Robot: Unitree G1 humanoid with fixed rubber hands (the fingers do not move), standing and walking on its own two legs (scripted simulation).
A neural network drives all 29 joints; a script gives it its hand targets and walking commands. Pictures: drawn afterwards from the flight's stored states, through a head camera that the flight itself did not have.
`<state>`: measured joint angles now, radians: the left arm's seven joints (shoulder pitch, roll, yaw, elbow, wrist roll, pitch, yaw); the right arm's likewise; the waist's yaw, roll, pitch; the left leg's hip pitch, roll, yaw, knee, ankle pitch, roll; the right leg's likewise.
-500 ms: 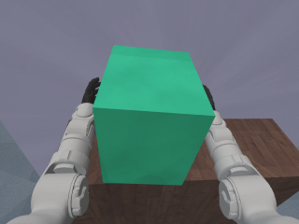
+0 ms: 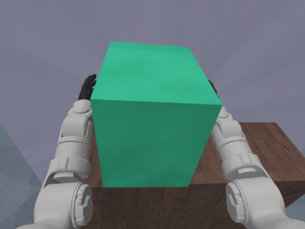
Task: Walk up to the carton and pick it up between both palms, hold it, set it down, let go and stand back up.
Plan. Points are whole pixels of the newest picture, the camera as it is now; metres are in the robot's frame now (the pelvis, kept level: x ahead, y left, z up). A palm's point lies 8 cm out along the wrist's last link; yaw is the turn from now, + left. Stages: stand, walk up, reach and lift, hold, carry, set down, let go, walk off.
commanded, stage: reach and lift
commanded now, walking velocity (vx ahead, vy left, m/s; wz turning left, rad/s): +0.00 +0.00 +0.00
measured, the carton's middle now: (148, 112) +0.42 +0.02 +0.13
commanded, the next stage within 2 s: hold in 1.14 s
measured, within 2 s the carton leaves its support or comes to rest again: neither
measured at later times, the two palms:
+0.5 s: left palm (82, 91) +0.38 +0.18 +0.22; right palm (216, 92) +0.40 -0.15 +0.23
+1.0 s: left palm (81, 83) +0.38 +0.18 +0.24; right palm (220, 84) +0.40 -0.15 +0.25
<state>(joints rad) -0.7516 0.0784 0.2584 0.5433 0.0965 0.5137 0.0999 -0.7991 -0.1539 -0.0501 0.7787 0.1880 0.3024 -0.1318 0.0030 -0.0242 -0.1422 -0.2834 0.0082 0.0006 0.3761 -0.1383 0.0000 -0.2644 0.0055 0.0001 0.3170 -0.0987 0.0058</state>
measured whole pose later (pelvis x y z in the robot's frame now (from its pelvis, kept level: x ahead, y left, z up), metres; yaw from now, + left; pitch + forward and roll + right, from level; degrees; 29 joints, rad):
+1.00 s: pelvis -0.01 +0.00 +0.00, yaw +0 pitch +2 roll -1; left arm -0.86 0.10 0.26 0.45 0.10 0.70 0.11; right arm -0.94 -0.20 -0.08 0.72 0.22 0.50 -0.13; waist 0.00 -0.02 -0.19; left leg -0.28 0.01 0.00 0.38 -0.13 0.00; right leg -0.26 0.01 0.00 0.32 -0.09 0.01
